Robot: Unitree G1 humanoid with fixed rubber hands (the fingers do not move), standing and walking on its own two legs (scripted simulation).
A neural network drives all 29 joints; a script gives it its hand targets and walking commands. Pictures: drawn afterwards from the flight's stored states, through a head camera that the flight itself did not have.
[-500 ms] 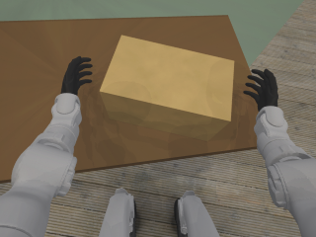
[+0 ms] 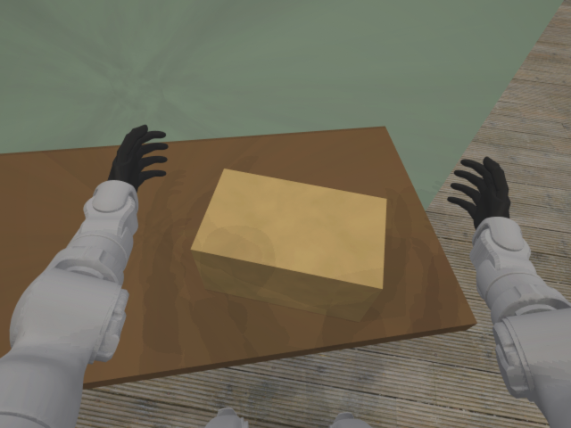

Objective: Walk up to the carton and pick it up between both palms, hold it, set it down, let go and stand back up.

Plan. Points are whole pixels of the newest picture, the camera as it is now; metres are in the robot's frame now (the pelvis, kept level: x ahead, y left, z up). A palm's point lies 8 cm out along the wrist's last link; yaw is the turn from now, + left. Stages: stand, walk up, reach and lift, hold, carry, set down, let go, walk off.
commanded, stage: set down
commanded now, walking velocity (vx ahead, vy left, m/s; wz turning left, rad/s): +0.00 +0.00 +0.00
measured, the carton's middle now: (292, 245) +0.43 -0.01 -0.08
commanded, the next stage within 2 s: none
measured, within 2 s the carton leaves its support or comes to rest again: neither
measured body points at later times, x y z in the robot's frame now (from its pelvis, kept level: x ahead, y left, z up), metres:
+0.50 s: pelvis -0.02 +0.00 +0.03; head +0.03 +0.02 +0.48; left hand +0.41 +0.25 +0.09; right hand +0.36 -0.25 +0.07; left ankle +0.03 +0.11 -0.69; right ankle +0.02 -0.16 -0.69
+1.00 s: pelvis +0.00 +0.00 +0.04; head +0.03 +0.01 +0.49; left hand +0.33 +0.26 +0.04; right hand +0.29 -0.24 +0.02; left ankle +0.03 +0.11 -0.69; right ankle +0.02 -0.16 -0.69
